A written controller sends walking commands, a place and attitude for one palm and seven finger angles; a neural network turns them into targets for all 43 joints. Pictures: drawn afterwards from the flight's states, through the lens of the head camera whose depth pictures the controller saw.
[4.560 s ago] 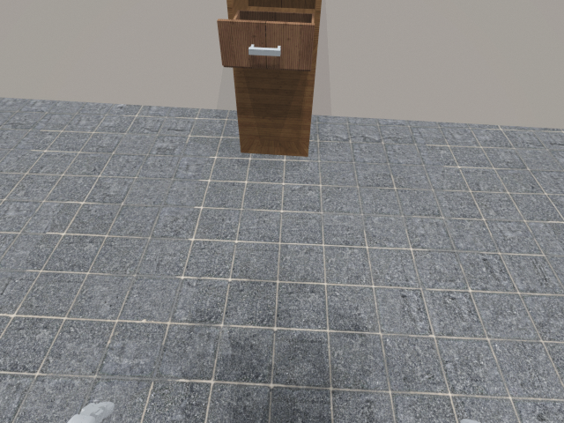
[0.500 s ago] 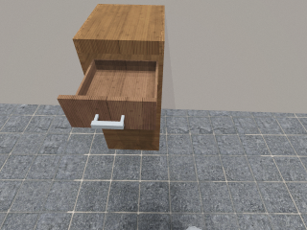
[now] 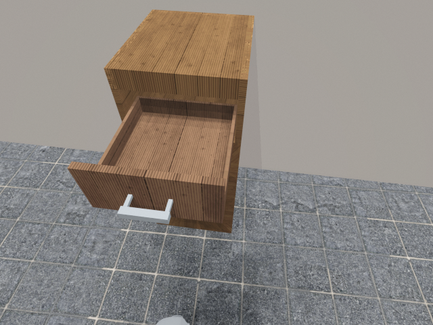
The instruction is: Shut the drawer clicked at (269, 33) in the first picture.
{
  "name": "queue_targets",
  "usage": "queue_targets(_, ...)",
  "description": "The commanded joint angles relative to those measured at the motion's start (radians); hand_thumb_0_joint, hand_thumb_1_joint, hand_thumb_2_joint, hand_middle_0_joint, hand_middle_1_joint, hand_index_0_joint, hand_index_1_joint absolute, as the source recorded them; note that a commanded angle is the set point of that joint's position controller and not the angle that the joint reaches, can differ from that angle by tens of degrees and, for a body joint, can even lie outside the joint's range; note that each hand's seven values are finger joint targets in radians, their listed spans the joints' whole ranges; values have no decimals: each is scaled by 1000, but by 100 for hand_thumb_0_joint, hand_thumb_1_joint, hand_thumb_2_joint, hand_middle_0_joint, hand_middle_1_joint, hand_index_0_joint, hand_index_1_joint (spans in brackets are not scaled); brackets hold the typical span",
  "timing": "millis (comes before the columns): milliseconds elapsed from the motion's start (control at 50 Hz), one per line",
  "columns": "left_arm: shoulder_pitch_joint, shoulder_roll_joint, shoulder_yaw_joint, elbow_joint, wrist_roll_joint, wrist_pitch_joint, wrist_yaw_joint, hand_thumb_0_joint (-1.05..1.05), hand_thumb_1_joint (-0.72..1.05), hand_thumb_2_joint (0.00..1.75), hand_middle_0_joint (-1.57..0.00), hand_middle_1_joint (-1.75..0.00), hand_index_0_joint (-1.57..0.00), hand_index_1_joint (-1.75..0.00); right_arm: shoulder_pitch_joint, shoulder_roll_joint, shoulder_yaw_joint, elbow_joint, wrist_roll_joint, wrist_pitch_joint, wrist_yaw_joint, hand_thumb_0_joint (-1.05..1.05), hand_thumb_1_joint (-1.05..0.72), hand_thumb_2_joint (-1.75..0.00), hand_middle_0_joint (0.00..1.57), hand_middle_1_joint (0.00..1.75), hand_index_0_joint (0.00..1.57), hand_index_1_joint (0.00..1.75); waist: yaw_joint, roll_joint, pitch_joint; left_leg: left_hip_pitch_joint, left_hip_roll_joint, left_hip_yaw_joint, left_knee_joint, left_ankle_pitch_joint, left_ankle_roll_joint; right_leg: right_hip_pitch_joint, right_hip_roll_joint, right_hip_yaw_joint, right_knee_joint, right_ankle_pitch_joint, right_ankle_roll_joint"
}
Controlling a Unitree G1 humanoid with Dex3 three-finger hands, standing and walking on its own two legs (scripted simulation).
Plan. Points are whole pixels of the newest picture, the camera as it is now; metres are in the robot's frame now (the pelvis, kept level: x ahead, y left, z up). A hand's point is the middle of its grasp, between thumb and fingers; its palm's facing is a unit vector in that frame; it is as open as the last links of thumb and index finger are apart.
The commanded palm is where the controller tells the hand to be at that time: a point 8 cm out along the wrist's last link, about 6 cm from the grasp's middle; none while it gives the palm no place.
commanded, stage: come to a stop and stand still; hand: left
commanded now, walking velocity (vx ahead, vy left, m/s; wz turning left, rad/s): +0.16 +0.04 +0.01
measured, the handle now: (147, 207) +0.36 +0.20 -0.04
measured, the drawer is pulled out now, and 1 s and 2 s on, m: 0.30 0.30 0.30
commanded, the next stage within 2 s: look again from close up in 1.32 s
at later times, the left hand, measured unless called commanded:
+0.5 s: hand out of the picture +0.06 +0.21 -0.18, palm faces +0.01 -0.97 -0.23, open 7.3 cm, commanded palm none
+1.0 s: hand out of the picture -0.02 +0.10 -0.18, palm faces +0.05 -0.98 -0.19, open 7.2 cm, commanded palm none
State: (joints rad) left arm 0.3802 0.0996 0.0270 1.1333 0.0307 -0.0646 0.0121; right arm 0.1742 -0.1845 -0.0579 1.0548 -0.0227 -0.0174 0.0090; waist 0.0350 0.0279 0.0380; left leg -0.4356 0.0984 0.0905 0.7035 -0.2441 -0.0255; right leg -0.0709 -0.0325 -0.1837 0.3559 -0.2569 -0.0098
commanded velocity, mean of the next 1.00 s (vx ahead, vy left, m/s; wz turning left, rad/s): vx -0.05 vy -0.06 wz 0.00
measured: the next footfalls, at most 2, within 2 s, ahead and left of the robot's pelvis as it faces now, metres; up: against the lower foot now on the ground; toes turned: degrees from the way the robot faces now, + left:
left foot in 0.08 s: +0.13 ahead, +0.13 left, +0.00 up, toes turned +8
right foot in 0.60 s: +0.02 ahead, -0.15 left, +0.00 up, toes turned -5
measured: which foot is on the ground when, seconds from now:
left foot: up 0.00-0.06, down 0.08-0.60, up 0.62-0.86, down 0.88-1.00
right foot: down 0.00-0.10, up 0.12-0.58, down 0.60-1.00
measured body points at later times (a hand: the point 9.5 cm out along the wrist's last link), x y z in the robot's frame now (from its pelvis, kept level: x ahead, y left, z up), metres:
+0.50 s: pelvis +0.01 +0.01 +0.00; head +0.03 +0.02 +0.45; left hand +0.06 +0.26 -0.16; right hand +0.06 -0.24 -0.15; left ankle +0.09 +0.12 -0.74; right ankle -0.02 -0.14 -0.70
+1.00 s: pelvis -0.03 -0.07 +0.00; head -0.02 -0.07 +0.45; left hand -0.02 +0.15 -0.16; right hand -0.05 -0.27 -0.17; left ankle -0.04 +0.08 -0.74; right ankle -0.02 -0.14 -0.74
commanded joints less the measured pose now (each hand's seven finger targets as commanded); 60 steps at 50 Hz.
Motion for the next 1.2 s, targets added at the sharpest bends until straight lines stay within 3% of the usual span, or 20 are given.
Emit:
queue_targets(0, 51, 181, 39, -17, -9, 1, 12, 0, 90, 90, -20, -30, -20, -30, 31, -12, 13, -45, 4, -24, 2, 0, -90, -90, 20, 30, 20, 30, -15, -166, 25, 140, -39, 33, -168, 38, 16, -52, -239, 148, -39, 360, -106)
queue_targets(20, 42, 168, 37, -17, -7, 7, 13, 0, 90, 90, -20, -30, -20, -30, 103, -31, 9, -19, 2, -31, -1, 0, -90, -90, 20, 30, 20, 30, -50, -139, 8, 261, -37, 24, -246, 99, 23, -102, -205, 121, 55, 317, -79)
queue_targets(40, 43, 139, 28, -21, -13, 11, 12, 0, 90, 90, -20, -30, -20, -30, 185, -86, 1, 3, -2, -39, -12, 0, -90, -90, 20, 30, 20, 30, -77, -11, -53, 415, 29, -39, -284, 253, 46, -174, -140, 73, 207, 214, -38)
queue_targets(60, 66, 84, 15, -30, -22, 15, 13, 0, 90, 90, -20, -30, -20, -30, 252, -166, -14, 13, -8, -39, -25, 0, -90, -90, 20, 30, 20, 30, -93, 186, -109, 532, 231, -256, -307, 523, 129, -325, -36, 7, 385, -109, 13)
queue_targets(80, 65, 74, 8, -32, -22, 20, 23, 0, 90, 90, -20, -30, -20, -30, 258, -167, -5, 21, 3, -25, -36, 0, -90, -90, 20, 30, 20, 30, -81, 213, -134, 498, 325, -316, -353, 736, 202, -335, -24, 75, 524, -373, 25)
queue_targets(140, 60, 71, 2, 12, -20, 53, 34, 0, 90, 90, -20, -30, -20, -30, 81, -91, 27, -4, 4, -21, -59, 0, -90, -90, 20, 30, 20, 30, -25, 111, -29, 283, 270, -204, -379, 802, 186, -245, -77, 173, 544, -292, 36)
queue_targets(220, 52, 111, 25, -3, -11, 97, 28, 0, 90, 90, -20, -30, -20, -30, 79, -111, 5, -8, 11, 0, -71, 0, -90, -90, 20, 30, 20, 30, -26, 26, -27, 255, 261, -162, -395, 750, 185, -274, -47, 185, 629, -192, 49)
queue_targets(340, 3, 138, 56, -76, -3, 132, 16, 0, 90, 90, -20, -30, -20, -30, 32, -122, -12, -49, 3, 17, -66, 0, -90, -90, 20, 30, 20, 30, -20, 111, -34, 196, 228, -125, -446, 345, 179, -359, -20, 214, 761, -117, 57)
queue_targets(480, -79, 123, 35, -124, -10, 112, 12, 0, 90, 90, -20, -30, -20, -30, 63, -153, -33, -37, -8, 29, -44, 0, -90, -90, 20, 30, 20, 30, -52, 188, -43, 205, 212, -200, -476, -14, 172, -240, -15, 139, 352, -201, 33)
queue_targets(540, 19, 141, 34, -89, -7, 92, 16, 0, 90, 90, -20, -30, -20, -30, 72, -135, -34, -31, 1, 34, -33, 0, -90, -90, 20, 30, 20, 30, -6, 65, -63, 94, 123, -126, -382, -102, 91, -27, -4, 117, 37, 8, 21)
queue_targets(580, -41, 263, 39, -112, 0, 77, 24, 0, 90, 90, -20, -30, -20, -30, 75, -15, -5, -57, 15, 46, -22, 0, -90, -90, 20, 30, 20, 30, -30, -308, 11, -3, -41, 3, -143, -204, -7, -157, -273, 443, -207, -177, -81)
queue_targets(600, -99, 270, 36, -136, -6, 76, 25, 0, 90, 90, -20, -30, -20, -30, 38, -42, -7, -65, 9, 51, -17, 0, -90, -90, 20, 30, 20, 30, -14, -256, 31, 56, -30, -50, -32, -232, 6, -285, -313, 449, -246, -259, -127)
queue_targets(640, -167, 227, 32, -138, -8, 65, 31, 0, 90, 90, -20, -30, -20, -30, 61, -36, -5, -36, 2, 56, -17, 0, -90, -90, 20, 30, 20, 30, -45, -283, 60, 64, -29, -81, 26, -153, 16, -296, -234, 383, -214, -133, -121)
queue_targets(700, -162, 181, 19, -121, -18, 56, 24, 0, 90, 90, -20, -30, -20, -30, 146, -25, 2, 24, 8, 48, -21, 0, -90, -90, 20, 30, 20, 30, -65, -192, 54, 88, -43, -64, 69, -89, 6, -221, -167, 258, -135, 79, -115)
queue_targets(780, -84, 171, 20, -84, -19, 49, 26, 0, 90, 90, -20, -30, -20, -30, 136, -6, 14, 32, 10, 37, -35, 0, -90, -90, 20, 30, 20, 30, -33, -144, 25, 131, -35, -62, -92, -117, -3, -125, -181, 283, -74, 233, -137)
queue_targets(820, -79, 161, 16, -66, -23, 48, 27, 0, 90, 90, -20, -30, -20, -30, 168, 1, 20, 56, 12, 31, -42, 0, -90, -90, 20, 30, 20, 30, -41, -146, 5, 236, -32, -70, -248, -17, 0, -134, -165, 278, -44, 225, -110)
queue_targets(880, -63, 121, 5, -52, -36, 48, 26, 0, 90, 90, -20, -30, -20, -30, 193, -37, 29, 82, 7, 9, -55, 0, -90, -90, 20, 30, 20, 30, -30, -2, -33, 308, 42, -137, -331, 242, 33, -122, -76, 239, 1, 227, -35)
queue_targets(940, -64, 139, 8, -30, -34, 53, 25, 0, 90, 90, -20, -30, -20, -30, 168, -27, 35, 93, 10, 7, -59, 0, -90, -90, 20, 30, 20, 30, -22, 77, -48, 284, 39, -120, -342, 235, 33, -60, -77, 224, 3, 242, -22)
queue_targets(1100, -41, 127, 0, -11, -25, 56, 22, 0, 90, 90, -20, -30, -20, -30, 187, -6, 41, 88, 5, 26, -52, 0, -90, -90, 20, 30, 20, 30, -35, -48, 112, 229, -10, -96, -375, -5, 27, -185, -77, 274, -124, -89, -20)
queue_targets(1180, -28, 123, 1, -14, -24, 53, 23, 0, 90, 90, -20, -30, -20, -30, 204, -6, 42, 83, 5, 22, -50, 0, -90, -90, 20, 30, 20, 30, -37, -46, 87, 237, -14, -94, -373, -4, 29, -183, -79, 274, -129, -106, -19)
